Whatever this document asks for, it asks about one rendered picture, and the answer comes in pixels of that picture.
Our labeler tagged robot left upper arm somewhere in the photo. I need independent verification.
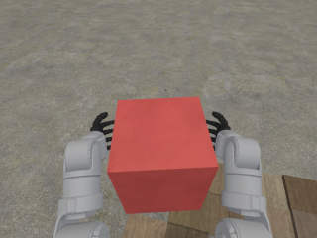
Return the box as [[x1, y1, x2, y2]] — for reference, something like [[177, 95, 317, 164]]
[[55, 220, 110, 238]]

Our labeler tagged carton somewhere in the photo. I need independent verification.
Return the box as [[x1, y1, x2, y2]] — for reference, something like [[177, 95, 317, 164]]
[[107, 96, 219, 214]]

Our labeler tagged right robot forearm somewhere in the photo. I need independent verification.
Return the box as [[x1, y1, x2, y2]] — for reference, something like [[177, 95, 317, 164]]
[[215, 129, 273, 238]]

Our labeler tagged robot right upper arm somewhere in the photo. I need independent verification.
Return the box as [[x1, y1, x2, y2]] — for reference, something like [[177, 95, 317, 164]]
[[215, 218, 272, 238]]

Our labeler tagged left robot forearm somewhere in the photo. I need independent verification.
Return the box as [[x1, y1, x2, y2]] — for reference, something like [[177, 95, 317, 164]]
[[53, 131, 108, 238]]

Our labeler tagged right robot hand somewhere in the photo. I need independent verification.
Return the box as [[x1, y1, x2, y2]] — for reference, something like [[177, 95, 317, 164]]
[[205, 111, 231, 151]]

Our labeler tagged left robot hand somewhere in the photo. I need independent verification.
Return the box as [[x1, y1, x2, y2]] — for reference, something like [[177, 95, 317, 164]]
[[90, 112, 115, 150]]

